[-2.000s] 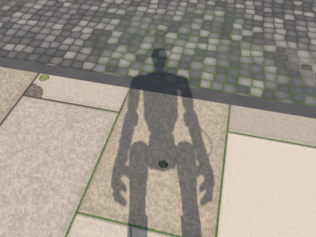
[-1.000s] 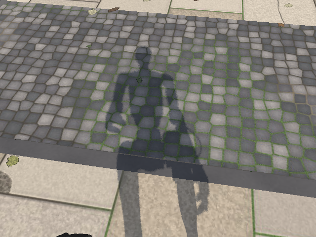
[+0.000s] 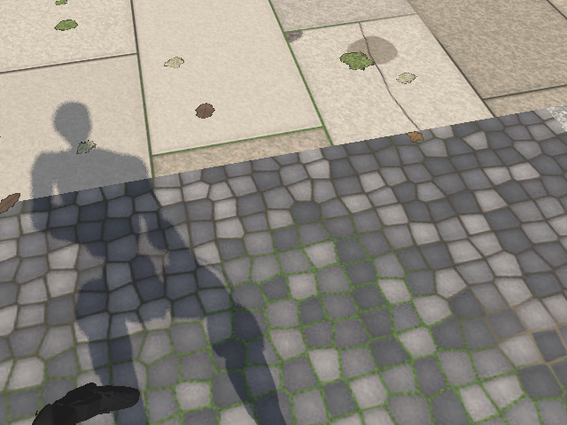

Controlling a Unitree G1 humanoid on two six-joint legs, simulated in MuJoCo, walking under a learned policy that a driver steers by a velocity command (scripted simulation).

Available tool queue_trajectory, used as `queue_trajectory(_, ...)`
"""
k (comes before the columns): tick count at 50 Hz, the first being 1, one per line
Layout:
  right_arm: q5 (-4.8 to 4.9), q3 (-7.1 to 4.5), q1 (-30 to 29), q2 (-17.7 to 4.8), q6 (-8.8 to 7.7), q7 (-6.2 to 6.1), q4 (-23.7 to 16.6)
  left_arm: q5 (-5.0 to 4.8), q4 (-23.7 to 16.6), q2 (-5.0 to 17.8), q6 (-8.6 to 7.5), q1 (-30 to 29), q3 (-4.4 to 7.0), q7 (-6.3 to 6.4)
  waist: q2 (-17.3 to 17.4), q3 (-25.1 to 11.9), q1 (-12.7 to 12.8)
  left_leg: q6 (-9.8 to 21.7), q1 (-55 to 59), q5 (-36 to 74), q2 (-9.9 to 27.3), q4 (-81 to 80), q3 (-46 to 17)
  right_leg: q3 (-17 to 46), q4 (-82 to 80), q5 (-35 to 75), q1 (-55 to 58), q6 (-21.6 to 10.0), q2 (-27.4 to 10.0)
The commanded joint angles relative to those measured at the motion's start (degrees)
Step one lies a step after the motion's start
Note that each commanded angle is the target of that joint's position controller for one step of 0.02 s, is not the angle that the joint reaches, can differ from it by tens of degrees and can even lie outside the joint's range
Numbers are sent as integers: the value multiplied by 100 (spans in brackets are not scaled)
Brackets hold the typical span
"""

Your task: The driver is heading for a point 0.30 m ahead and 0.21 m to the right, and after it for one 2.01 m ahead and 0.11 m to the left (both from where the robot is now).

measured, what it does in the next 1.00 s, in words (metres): goes down: right foot 0.05 m lower, then left foot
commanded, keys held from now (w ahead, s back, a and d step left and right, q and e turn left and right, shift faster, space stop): w+e+shift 0.34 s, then w+q+shift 0.66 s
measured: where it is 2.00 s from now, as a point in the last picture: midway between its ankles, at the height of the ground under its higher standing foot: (252, 66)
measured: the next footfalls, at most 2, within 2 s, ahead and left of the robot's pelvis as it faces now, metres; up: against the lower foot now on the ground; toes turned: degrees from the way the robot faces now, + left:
right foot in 0.08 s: +0.26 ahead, -0.02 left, -0.05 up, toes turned -10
left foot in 0.48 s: +0.74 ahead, +0.02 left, -0.05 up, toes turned -24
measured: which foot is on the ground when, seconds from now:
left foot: down 0.00-0.08, up 0.10-0.46, down 0.48-0.90, up 0.92-1.00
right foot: up 0.00-0.06, down 0.08-0.46, up 0.48-0.86, down 0.88-1.00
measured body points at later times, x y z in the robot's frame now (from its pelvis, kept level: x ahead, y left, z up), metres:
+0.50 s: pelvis +0.52 -0.02 -0.05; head +0.54 -0.03 +0.40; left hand +0.62 +0.27 -0.17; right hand +0.63 -0.33 -0.12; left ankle +0.70 +0.04 -0.76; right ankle +0.24 -0.01 -0.71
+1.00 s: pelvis +0.95 -0.16 -0.03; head +0.97 -0.17 +0.42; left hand +1.16 +0.07 -0.10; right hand +0.96 -0.46 -0.15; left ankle +0.82 -0.04 -0.65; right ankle +0.97 -0.29 -0.76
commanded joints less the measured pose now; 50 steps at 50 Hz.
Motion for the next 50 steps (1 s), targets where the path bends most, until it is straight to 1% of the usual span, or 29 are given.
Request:
queue_trajectory(1,-40,-191,-242,-1191,166,-170,-385,58,60,461,-18,821,90,109,553,95,929,185,-861,7868,1417,1254,-166,-474,-47,-775,1690,-196,703)
queue_trajectory(3,-208,-262,-704,-1328,385,-172,-527,-1,651,819,32,2774,299,267,731,-663,1794,354,-1507,8288,1617,3912,-416,24,94,-1762,3553,-572,649)
queue_trajectory(4,-197,-316,-1025,-1294,429,-84,-637,-121,899,971,32,3403,466,426,207,-763,1999,342,-2422,5494,1026,6241,-454,537,-424,-2072,4375,-844,511)
queue_trajectory(5,-351,-119,-918,-374,345,-2,-816,-145,1008,1345,18,3146,512,456,-837,-256,1166,369,-4973,-496,333,8191,-877,1416,826,-236,5276,-899,-203)
queue_trajectory(6,-228,-71,-970,-467,211,21,-1434,-172,815,1753,90,3047,616,436,-480,-1268,915,177,-6316,-446,146,8389,-1748,3748,47,-1244,6277,-1906,-758)
queue_trajectory(7,-145,-10,-1407,-612,9,59,-1713,-68,660,1692,120,2955,636,485,-325,-1085,1002,121,-6969,-102,318,7759,-2376,5256,-1621,-3587,5958,-2042,-1400)
queue_trajectory(8,-163,-71,-1663,-874,-67,66,-1625,-89,622,1164,119,2536,521,494,692,-316,746,152,-6741,475,616,6991,-2502,4950,-2124,-4054,4941,-1616,-1274)
queue_trajectory(9,-216,-59,-1606,-843,-18,77,-1603,-103,563,1133,84,2191,488,547,513,46,365,8,-6280,498,701,6543,-2493,4763,-2159,-3496,3929,-1593,-1147)
queue_trajectory(11,-394,-47,-1614,-800,254,101,-1604,-188,438,834,-100,1928,350,621,909,303,-6,-300,-5314,368,979,5619,-2544,3993,-2266,-2764,2416,-1421,-707)
queue_trajectory(13,-367,27,-2253,-604,354,155,-1932,-172,384,962,-260,1827,367,605,728,518,38,-424,-4766,987,991,4459,-2290,3451,-2449,-2206,1488,-1278,-226)
queue_trajectory(17,-126,130,-2882,-377,306,212,-2249,-274,459,1023,-339,2210,470,456,299,228,525,-56,-3602,3498,590,2526,-2016,2818,-2190,-869,1526,-622,336)
queue_trajectory(20,-169,111,-2842,-437,258,217,-2241,-293,725,890,-379,2767,405,490,31,-13,760,362,-3455,3800,343,1672,-1793,2615,-1948,626,3039,-330,71)
queue_trajectory(22,-136,-108,-1763,-909,247,119,-1936,-102,750,1265,-384,2701,456,536,-212,-695,175,594,-2806,2750,-53,1734,-1637,2451,-557,2636,4053,-112,-155)
queue_trajectory(23,-76,-226,-602,-1099,276,47,-1611,29,721,1355,-331,2352,481,569,-269,-1105,-583,665,-1924,2247,-67,1698,-1547,2154,864,2821,3858,-7,-73)
queue_trajectory(24,-107,-344,595,-1422,325,-42,-1323,112,630,1014,-331,2063,398,598,-63,-1570,-1177,837,-720,1226,443,2106,-2139,1866,2949,1794,2868,116,170)
queue_trajectory(25,-327,-500,681,-2066,303,22,-1167,-222,347,-7,-386,2934,166,502,2396,-2098,-351,1847,535,-30,2024,1075,-5842,1618,5437,-3527,704,509,1394)
queue_trajectory(26,-174,-429,69,-1550,344,180,-1201,-134,311,247,-462,2739,65,533,2030,-1744,-181,1997,402,-711,2062,119,-7501,1777,5489,-4171,-318,334,1089)
queue_trajectory(27,-133,-370,-656,-1124,317,243,-1359,-78,182,448,-443,2094,82,530,1089,-973,-12,1954,-308,-534,1829,147,-6549,1683,5184,-3566,-584,323,504)
queue_trajectory(28,-104,-319,-715,-862,313,281,-1285,38,57,550,-447,1543,60,509,300,-721,-53,1844,-931,119,1585,196,-5883,1580,4747,-3382,-395,358,325)
queue_trajectory(29,-104,-254,-533,-684,314,274,-1139,136,-136,504,-433,1125,43,485,42,-442,-14,1689,-1480,685,1273,168,-5302,1520,4311,-3387,-254,404,188)
queue_trajectory(33,-17,-244,-184,-789,232,167,-815,264,-640,200,-284,757,-175,371,426,-35,380,1840,-2541,1307,936,-286,-4782,1322,2894,-3756,-196,839,-145)
queue_trajectory(37,3,-392,-497,-1072,219,180,-1056,12,-1101,143,-321,-253,-361,240,574,174,248,1584,-3989,2001,524,-895,-4081,876,585,-2036,1521,1130,37)
queue_trajectory(41,111,-467,-160,-1191,238,228,-1043,-29,-1081,468,-330,-153,-241,388,513,-147,161,1233,-2995,3399,693,-162,-4183,961,-224,-1695,2176,1062,193)
queue_trajectory(43,92,-504,-108,-1332,268,224,-1018,12,-792,723,-381,864,-78,525,257,-874,640,1004,-2786,4707,369,1641,-3889,871,-463,-2415,3425,901,367)
queue_trajectory(44,105,-492,-276,-1261,236,247,-1101,76,-626,976,-415,1840,45,637,154,-1434,1131,886,-3533,4182,122,3103,-3703,1343,-360,-2992,4669,748,-206)
queue_trajectory(45,167,-308,-271,-515,181,211,-1323,245,-553,1429,-405,2850,203,754,-781,-2281,1366,843,-4676,1499,-267,5026,-3185,3287,-741,-5293,5990,465,-1859)
queue_trajectory(46,272,-186,90,-321,235,194,-1633,200,-529,1685,-317,2572,285,725,-1929,-2648,870,844,-5775,31,-329,6222,-2717,5891,-1820,-6611,6090,6,-2687)
queue_trajectory(48,-5,-216,-809,-658,413,201,-1514,88,-589,620,-303,1816,121,678,-319,-952,811,858,-6317,984,339,6366,-2503,4263,-1819,-5602,4645,54,-2088)
queue_trajectory(50,-122,-209,-1212,-502,535,345,-1616,88,-333,388,-360,1896,60,661,-117,-374,621,776,-6119,1118,599,6064,-2493,2842,-1985,-3762,3820,229,-1623)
